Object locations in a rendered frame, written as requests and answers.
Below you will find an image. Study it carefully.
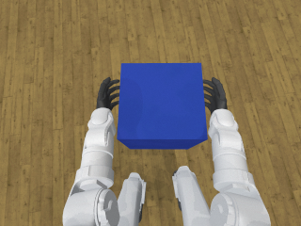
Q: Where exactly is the left robot upper arm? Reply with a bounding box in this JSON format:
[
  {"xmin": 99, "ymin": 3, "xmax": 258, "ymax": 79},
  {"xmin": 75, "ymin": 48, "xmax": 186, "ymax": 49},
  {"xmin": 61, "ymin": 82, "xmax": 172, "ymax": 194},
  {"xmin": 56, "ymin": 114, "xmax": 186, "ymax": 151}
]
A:
[{"xmin": 63, "ymin": 187, "xmax": 120, "ymax": 226}]

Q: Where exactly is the left robot hand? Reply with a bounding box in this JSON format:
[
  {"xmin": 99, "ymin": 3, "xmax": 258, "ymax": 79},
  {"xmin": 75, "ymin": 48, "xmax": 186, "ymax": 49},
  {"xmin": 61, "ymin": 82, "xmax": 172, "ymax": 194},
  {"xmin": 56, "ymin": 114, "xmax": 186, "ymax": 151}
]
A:
[{"xmin": 96, "ymin": 77, "xmax": 120, "ymax": 111}]

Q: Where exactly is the right robot hand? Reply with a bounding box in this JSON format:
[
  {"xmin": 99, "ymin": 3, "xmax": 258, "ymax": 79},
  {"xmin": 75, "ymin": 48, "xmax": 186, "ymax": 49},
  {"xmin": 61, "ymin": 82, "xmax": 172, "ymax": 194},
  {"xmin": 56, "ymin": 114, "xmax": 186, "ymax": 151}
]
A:
[{"xmin": 202, "ymin": 77, "xmax": 228, "ymax": 115}]

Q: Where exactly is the right robot forearm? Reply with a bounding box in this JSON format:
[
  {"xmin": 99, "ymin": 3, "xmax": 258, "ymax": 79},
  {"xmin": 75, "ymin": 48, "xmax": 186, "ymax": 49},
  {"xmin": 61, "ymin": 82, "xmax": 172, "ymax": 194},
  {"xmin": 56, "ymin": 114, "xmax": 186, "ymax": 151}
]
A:
[{"xmin": 208, "ymin": 108, "xmax": 271, "ymax": 222}]

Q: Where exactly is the left robot thigh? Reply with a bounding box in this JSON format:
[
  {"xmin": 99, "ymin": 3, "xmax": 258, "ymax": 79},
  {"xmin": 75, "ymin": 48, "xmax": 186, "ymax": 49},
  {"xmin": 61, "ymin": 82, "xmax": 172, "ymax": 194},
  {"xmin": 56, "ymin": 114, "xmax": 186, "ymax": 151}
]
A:
[{"xmin": 117, "ymin": 177, "xmax": 147, "ymax": 226}]

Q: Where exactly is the left robot forearm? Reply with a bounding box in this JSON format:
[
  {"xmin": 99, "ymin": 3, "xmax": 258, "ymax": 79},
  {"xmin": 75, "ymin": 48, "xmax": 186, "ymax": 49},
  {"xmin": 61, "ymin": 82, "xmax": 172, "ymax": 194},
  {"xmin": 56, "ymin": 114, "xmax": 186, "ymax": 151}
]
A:
[{"xmin": 62, "ymin": 107, "xmax": 117, "ymax": 226}]

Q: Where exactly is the robot right foot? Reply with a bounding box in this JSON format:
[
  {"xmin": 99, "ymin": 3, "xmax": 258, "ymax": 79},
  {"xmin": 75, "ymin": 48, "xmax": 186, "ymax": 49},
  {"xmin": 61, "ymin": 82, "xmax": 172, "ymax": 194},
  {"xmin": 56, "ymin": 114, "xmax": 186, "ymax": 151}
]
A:
[{"xmin": 172, "ymin": 170, "xmax": 182, "ymax": 211}]

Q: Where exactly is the carton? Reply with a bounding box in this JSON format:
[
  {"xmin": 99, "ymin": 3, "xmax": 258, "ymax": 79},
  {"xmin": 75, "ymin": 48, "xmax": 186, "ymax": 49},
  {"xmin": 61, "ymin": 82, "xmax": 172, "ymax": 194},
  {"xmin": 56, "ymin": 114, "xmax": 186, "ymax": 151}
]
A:
[{"xmin": 117, "ymin": 63, "xmax": 208, "ymax": 150}]

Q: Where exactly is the right robot upper arm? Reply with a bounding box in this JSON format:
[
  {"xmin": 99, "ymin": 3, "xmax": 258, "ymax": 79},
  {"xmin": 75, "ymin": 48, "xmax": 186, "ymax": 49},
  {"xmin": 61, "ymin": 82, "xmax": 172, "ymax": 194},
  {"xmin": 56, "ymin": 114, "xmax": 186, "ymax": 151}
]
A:
[{"xmin": 209, "ymin": 191, "xmax": 271, "ymax": 226}]

